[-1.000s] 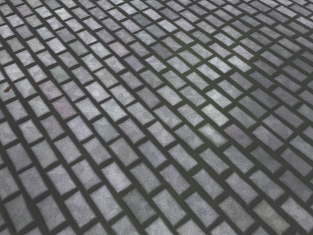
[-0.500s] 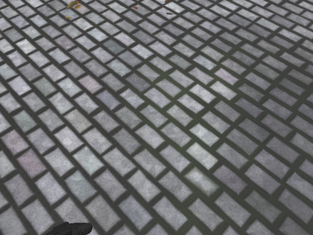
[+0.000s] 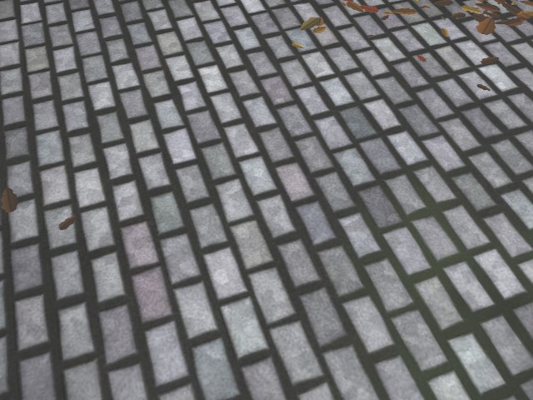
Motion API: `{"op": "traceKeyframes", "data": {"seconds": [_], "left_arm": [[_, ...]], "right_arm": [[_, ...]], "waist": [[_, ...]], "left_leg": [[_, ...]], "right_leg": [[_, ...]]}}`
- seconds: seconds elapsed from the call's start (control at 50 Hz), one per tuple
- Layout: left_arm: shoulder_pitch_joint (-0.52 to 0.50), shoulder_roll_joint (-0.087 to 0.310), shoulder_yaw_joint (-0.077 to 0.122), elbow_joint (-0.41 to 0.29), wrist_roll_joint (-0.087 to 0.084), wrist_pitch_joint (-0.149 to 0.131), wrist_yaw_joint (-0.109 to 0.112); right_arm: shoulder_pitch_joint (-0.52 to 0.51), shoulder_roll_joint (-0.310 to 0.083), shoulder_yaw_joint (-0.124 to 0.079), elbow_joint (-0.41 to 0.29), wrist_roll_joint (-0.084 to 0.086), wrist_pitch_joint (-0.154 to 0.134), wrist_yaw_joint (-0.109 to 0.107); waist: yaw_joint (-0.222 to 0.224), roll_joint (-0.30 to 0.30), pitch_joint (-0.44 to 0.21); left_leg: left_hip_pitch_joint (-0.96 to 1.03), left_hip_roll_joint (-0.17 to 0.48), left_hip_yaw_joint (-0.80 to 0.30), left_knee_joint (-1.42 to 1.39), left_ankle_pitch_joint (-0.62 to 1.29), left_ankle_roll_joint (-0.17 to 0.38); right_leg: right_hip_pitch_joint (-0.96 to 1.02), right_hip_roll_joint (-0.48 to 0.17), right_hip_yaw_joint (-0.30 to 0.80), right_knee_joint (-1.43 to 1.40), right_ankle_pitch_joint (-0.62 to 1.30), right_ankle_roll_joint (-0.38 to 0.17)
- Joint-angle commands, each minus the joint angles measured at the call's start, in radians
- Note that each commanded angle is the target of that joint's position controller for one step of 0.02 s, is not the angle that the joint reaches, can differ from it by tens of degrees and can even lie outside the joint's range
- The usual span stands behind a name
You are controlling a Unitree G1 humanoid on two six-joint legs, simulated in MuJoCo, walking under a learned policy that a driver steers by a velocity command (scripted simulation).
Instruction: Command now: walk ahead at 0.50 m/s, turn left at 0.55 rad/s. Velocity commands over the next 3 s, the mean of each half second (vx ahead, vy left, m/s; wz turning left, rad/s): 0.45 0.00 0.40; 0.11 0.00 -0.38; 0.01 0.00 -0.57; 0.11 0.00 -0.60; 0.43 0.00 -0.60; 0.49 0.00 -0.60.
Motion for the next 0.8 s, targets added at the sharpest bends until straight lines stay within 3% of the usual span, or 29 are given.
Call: {"op": "traceKeyframes", "data": {"seconds": [0.02, 0.04, 0.06, 0.08, 0.1, 0.12, 0.14, 0.16, 0.2, 0.26, 0.34, 0.4, 0.44, 0.48, 0.52, 0.54, 0.56, 0.58, 0.6, 0.62, 0.64, 0.66, 0.68, 0.72, 0.8], "left_arm": [[0.01, 0.209, 0.045, -0.042, 0.002, 0.019, 0.009], [-0.007, 0.211, 0.045, -0.056, -0.002, 0.026, 0.003], [0.012, 0.127, 0.027, -0.105, -0.011, 0.023, -0.006], [-0.041, 0.126, 0.031, -0.18, -0.014, 0.011, -0.023], [-0.171, 0.16, 0.035, -0.205, -0.004, 0.0, -0.028], [-0.176, 0.144, 0.027, -0.21, -0.016, -0.014, -0.031], [-0.147, 0.14, 0.027, -0.19, -0.013, -0.016, -0.028], [-0.131, 0.139, 0.028, -0.188, 0.007, 0.0, -0.027], [-0.103, 0.126, 0.026, -0.185, 0.028, 0.037, -0.033], [-0.172, 0.11, 0.021, -0.217, 0.025, 0.059, -0.043], [-0.319, 0.111, 0.014, -0.263, 0.02, 0.059, -0.049], [-0.365, 0.09, -0.001, -0.272, 0.01, 0.048, -0.053], [-0.39, 0.083, -0.009, -0.273, 0.002, 0.039, -0.052], [-0.358, 0.099, -0.008, -0.259, 0.001, 0.031, -0.049], [-0.198, 0.142, 0.007, -0.202, 0.005, 0.019, -0.04], [-0.081, 0.152, 0.014, -0.163, 0.006, 0.007, -0.035], [0.017, 0.194, 0.024, -0.135, 0.013, -0.004, -0.028], [0.034, 0.298, 0.047, -0.146, 0.017, -0.002, -0.029], [0.015, 0.284, 0.05, -0.154, -0.025, 0.015, -0.038], [-0.076, 0.237, 0.047, -0.184, -0.046, 0.027, -0.042], [-0.148, 0.182, 0.033, -0.203, -0.041, 0.038, -0.04], [-0.174, 0.152, 0.024, -0.202, -0.034, 0.047, -0.035], [-0.17, 0.149, 0.023, -0.194, -0.034, 0.054, -0.029], [-0.159, 0.173, 0.032, -0.188, -0.02, 0.063, -0.03], [-0.161, 0.213, 0.051, -0.205, -0.011, 0.08, -0.031]], "right_arm": [[0.17, -0.106, -0.039, -0.01, -0.002, -0.016, -0.015], [0.323, -0.146, -0.061, 0.038, -0.012, -0.025, -0.028], [0.394, -0.256, -0.093, 0.047, -0.021, -0.026, -0.044], [0.366, -0.325, -0.106, 0.022, 0.007, -0.015, -0.045], [0.355, -0.294, -0.098, 0.029, 0.02, -0.004, -0.053], [0.305, -0.245, -0.085, 0.033, 0.028, -0.006, -0.06], [0.256, -0.198, -0.073, 0.029, 0.028, -0.013, -0.062], [0.226, -0.173, -0.064, 0.026, 0.037, -0.022, -0.066], [0.225, -0.16, -0.056, 0.021, 0.043, -0.046, -0.065], [0.285, -0.193, -0.061, 0.032, 0.041, -0.06, -0.061], [0.381, -0.173, -0.051, 0.054, 0.039, -0.063, -0.06], [0.412, -0.16, -0.038, 0.073, 0.034, -0.065, -0.07], [0.425, -0.154, -0.03, 0.085, 0.026, -0.065, -0.076], [0.412, -0.156, -0.024, 0.092, 0.016, -0.065, -0.083], [0.365, -0.177, -0.027, 0.09, 0.01, -0.068, -0.096], [0.328, -0.194, -0.032, 0.085, 0.014, -0.067, -0.097], [0.309, -0.2, -0.032, 0.063, 0.024, -0.071, -0.099], [0.419, -0.123, -0.019, 0.036, 0.043, -0.073, -0.101], [0.5, -0.127, -0.018, 0.053, 0.042, -0.059, -0.099], [0.441, -0.156, -0.02, 0.063, 0.013, -0.045, -0.096], [0.351, -0.161, -0.021, 0.044, 0.003, -0.041, -0.091], [0.302, -0.152, -0.02, 0.026, 0.002, -0.033, -0.086], [0.292, -0.144, -0.018, 0.013, -0.001, -0.016, -0.083], [0.317, -0.121, -0.012, 0.012, 0.001, 0.015, -0.083], [0.26, -0.122, -0.012, -0.014, 0.003, 0.037, -0.091]], "waist": [[-0.116, -0.118, -0.109], [-0.191, -0.066, -0.19], [-0.185, 0.09, -0.289], [-0.147, 0.188, -0.345], [-0.169, 0.028, -0.224], [-0.129, -0.002, -0.119], [-0.076, -0.053, -0.06], [-0.041, -0.05, -0.046], [-0.016, -0.025, -0.072], [-0.028, -0.002, -0.057], [-0.089, 0.034, -0.028], [-0.109, 0.04, -0.024], [-0.125, 0.054, -0.031], [-0.107, 0.077, -0.04], [-0.032, 0.088, -0.085], [0.033, 0.064, -0.119], [0.074, 0.006, -0.186], [0.002, -0.215, -0.303], [-0.035, -0.231, -0.444], [-0.043, -0.087, -0.353], [-0.042, -0.034, -0.225], [-0.056, -0.009, -0.143], [-0.071, -0.023, -0.115], [-0.087, -0.056, -0.134], [-0.071, -0.097, -0.142]], "left_leg": [[0.209, -0.111, 0.042, -0.05, -0.136, 0.074], [0.432, -0.108, -0.013, -0.141, -0.107, 0.11], [0.719, 0.153, -0.373, -0.164, -0.201, 0.196], [0.86, 0.33, -0.893, -0.332, -0.157, 0.323], [0.797, 0.304, -0.758, -0.37, -0.105, 0.284], [0.662, 0.281, -0.63, -0.38, -0.014, 0.248], [0.543, 0.223, -0.534, -0.392, 0.112, 0.199], [0.466, 0.173, -0.461, -0.399, 0.202, 0.174], [0.412, 0.124, -0.4, -0.405, 0.307, 0.165], [0.393, 0.09, -0.367, -0.429, 0.324, 0.148], [0.469, 0.08, -0.351, -0.443, 0.366, 0.092], [0.528, 0.07, -0.265, -0.393, 0.652, 0.036], [0.547, 0.07, -0.229, -0.373, 0.72, 0.009], [0.581, 0.092, -0.221, -0.328, 0.794, -0.005], [0.616, 0.111, -0.216, -0.187, 0.942, -0.025], [0.612, 0.093, -0.189, -0.037, 0.905, -0.034], [0.502, 0.036, -0.157, 0.18, 0.653, -0.051], [0.242, -0.116, -0.087, 0.547, -0.164, -0.092], [0.101, -0.17, -0.164, 0.713, -0.456, -0.108], [0.059, -0.098, -0.216, 0.754, -0.374, -0.114], [0.022, -0.068, -0.208, 0.718, -0.33, -0.121], [0.014, -0.037, -0.205, 0.659, -0.305, -0.13], [0.046, -0.02, -0.202, 0.597, -0.287, -0.14], [0.115, -0.031, -0.181, 0.537, -0.266, -0.156], [0.086, -0.025, -0.176, 0.414, -0.239, -0.175]], "right_leg": [[0.002, -0.274, 0.056, 0.335, 1.181, -0.108], [-0.124, -0.255, 0.043, 0.581, 1.005, -0.08], [-0.455, -0.175, 0.049, 0.914, 0.403, -0.037], [-0.778, 0.038, 0.221, 1.177, -0.153, 0.009], [-0.897, -0.033, 0.347, 1.167, -0.051, -0.001], [-0.881, -0.074, 0.347, 1.083, 0.047, -0.007], [-0.811, -0.106, 0.349, 0.982, 0.086, -0.007], [-0.747, -0.12, 0.354, 0.927, 0.092, 0.006], [-0.677, -0.122, 0.348, 0.869, 0.098, 0.031], [-0.724, -0.117, 0.323, 0.762, 0.182, 0.055], [-0.799, -0.11, 0.31, 0.574, 0.34, 0.048], [-0.75, -0.071, 0.268, 0.429, 0.412, 0.019], [-0.683, -0.035, 0.239, 0.35, 0.442, -0.008], [-0.613, -0.001, 0.241, 0.298, 0.404, -0.044], [-0.479, 0.048, 0.257, 0.252, 0.339, -0.087], [-0.372, 0.054, 0.265, 0.149, 0.416, -0.105], [-0.19, -0.033, 0.351, 0.133, 0.729, -0.133], [0.067, -0.32, 0.659, 0.261, 1.385, -0.282], [0.155, -0.41, 0.894, 0.184, 1.502, -0.42], [0.038, -0.36, 0.814, 0.141, 1.248, -0.402], [-0.096, -0.296, 0.729, 0.094, 1.049, -0.365], [-0.2, -0.242, 0.67, 0.05, 0.939, -0.324], [-0.279, -0.2, 0.629, 0.021, 0.865, -0.295], [-0.361, -0.155, 0.597, 0.001, 0.769, -0.265], [-0.41, -0.117, 0.63, -0.036, 0.429, -0.239]]}}
Next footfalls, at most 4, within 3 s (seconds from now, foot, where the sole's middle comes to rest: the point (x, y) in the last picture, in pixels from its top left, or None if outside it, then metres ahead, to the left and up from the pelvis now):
0.04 left None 0.17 0.07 -0.76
0.56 right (297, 380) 0.49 -0.02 -0.76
1.10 left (221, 398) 0.44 0.16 -0.76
1.60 right None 0.36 -0.04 -0.76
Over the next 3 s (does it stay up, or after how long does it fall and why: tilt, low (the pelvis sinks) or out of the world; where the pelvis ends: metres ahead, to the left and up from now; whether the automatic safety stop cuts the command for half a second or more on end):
stays up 0.65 -0.36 0.01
